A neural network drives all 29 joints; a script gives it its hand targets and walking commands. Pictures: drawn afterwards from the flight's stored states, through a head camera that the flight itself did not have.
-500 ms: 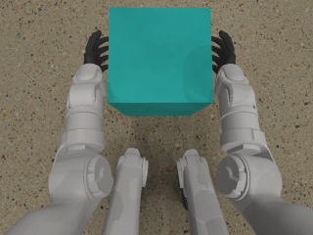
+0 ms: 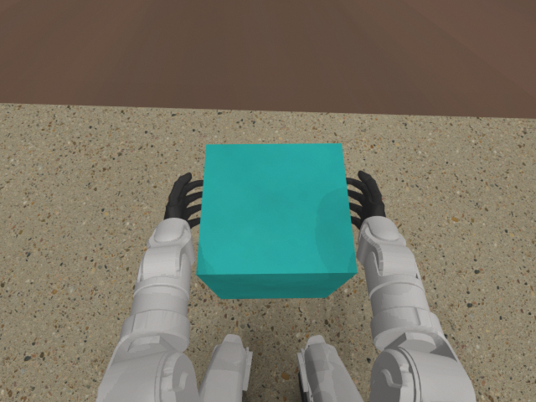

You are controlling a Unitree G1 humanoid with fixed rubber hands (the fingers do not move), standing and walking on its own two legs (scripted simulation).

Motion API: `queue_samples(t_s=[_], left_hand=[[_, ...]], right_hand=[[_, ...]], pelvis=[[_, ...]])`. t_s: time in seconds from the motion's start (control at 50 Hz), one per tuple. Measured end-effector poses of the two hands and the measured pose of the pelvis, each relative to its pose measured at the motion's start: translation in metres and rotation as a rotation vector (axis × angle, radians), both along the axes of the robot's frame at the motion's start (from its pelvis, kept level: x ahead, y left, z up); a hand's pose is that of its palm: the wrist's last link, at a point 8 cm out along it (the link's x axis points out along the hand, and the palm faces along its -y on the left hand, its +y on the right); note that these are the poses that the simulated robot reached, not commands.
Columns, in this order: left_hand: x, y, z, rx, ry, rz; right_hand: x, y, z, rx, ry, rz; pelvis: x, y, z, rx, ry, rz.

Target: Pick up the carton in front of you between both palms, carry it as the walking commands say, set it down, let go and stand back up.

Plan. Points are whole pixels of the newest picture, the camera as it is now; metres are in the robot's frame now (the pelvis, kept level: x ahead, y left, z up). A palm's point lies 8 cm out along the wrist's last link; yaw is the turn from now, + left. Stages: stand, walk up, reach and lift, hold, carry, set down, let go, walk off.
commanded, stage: reach and lift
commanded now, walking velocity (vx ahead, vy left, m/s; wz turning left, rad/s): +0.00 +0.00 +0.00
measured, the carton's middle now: (273, 230) +0.40 +0.01 -0.11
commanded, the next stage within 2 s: hold in 1.60 s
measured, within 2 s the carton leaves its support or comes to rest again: neither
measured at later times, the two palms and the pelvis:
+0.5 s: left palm (147, 209) +0.34 +0.15 +0.11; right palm (421, 207) +0.35 -0.15 +0.11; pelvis +0.05 +0.00 +0.11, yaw +0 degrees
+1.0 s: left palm (133, 207) +0.33 +0.15 +0.15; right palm (442, 205) +0.33 -0.15 +0.15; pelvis +0.03 +0.00 +0.12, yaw +0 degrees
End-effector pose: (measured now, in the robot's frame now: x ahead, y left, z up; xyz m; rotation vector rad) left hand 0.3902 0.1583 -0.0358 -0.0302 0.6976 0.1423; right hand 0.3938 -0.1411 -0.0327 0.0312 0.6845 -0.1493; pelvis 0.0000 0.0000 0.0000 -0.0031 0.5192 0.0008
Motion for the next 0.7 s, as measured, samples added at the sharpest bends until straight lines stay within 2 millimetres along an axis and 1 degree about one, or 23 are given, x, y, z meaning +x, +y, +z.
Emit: queue_samples(t_s=[0.24,0.4,0.5,0.58,0.64,0.7], left_hand=[[-0.023,-0.004,0.072,-0.001,-0.004,0.002],[-0.037,-0.005,0.119,0.003,-0.012,0.001],[-0.046,-0.006,0.148,0.008,-0.025,0.0],[-0.052,-0.007,0.169,0.026,-0.035,-0.01],[-0.056,-0.007,0.178,0.035,-0.029,-0.019],[-0.059,-0.007,0.182,0.039,-0.012,-0.024]], right_hand=[[-0.024,-0.004,0.071,0.0,-0.004,-0.001],[-0.038,-0.005,0.118,-0.002,-0.012,0.002],[-0.046,-0.006,0.147,-0.012,-0.025,0.014],[-0.051,-0.007,0.168,-0.026,-0.034,0.026],[-0.055,-0.008,0.177,-0.034,-0.029,0.033],[-0.059,-0.008,0.18,-0.038,-0.012,0.035]], pelvis=[[0.025,-0.001,0.064,0.003,-0.17,0.003],[0.041,-0.001,0.098,0.005,-0.307,0.004],[0.048,-0.001,0.112,0.005,-0.4,0.004],[0.05,-0.001,0.12,0.005,-0.473,0.003],[0.048,-0.001,0.123,0.005,-0.517,0.004],[0.045,-0.001,0.124,0.005,-0.547,0.005]])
